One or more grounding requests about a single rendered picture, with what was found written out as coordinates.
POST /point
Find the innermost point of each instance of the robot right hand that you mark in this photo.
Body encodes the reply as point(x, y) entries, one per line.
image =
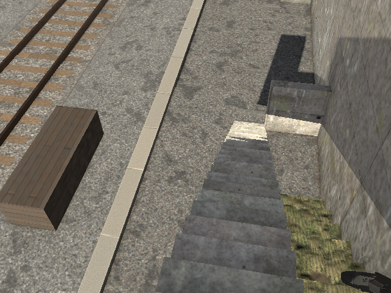
point(367, 282)

